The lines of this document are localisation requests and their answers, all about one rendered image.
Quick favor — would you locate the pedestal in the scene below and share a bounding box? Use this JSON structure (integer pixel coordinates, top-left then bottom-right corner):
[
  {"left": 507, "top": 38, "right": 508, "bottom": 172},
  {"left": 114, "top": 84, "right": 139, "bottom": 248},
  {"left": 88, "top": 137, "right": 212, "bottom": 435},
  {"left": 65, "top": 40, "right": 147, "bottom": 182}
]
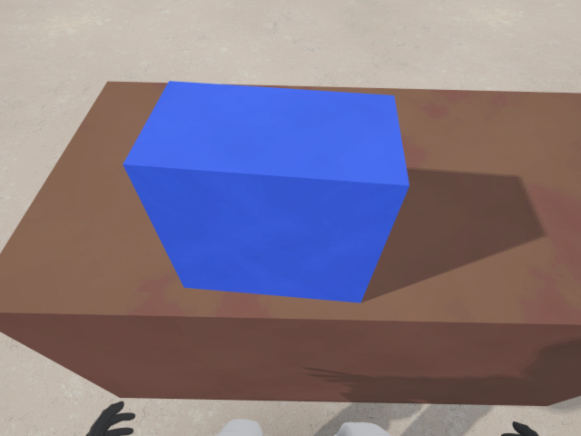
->
[{"left": 0, "top": 81, "right": 581, "bottom": 406}]

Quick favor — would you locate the carton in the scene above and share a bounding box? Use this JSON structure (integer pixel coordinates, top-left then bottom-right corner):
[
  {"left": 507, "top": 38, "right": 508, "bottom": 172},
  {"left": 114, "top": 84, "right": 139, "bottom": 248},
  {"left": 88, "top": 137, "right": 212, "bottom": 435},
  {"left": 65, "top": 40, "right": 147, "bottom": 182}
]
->
[{"left": 123, "top": 81, "right": 409, "bottom": 302}]

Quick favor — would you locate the robot left hand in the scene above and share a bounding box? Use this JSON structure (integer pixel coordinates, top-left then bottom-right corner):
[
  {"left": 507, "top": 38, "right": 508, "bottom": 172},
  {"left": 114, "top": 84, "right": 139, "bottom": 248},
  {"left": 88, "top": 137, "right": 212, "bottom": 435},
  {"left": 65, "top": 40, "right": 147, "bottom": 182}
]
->
[{"left": 86, "top": 401, "right": 135, "bottom": 436}]

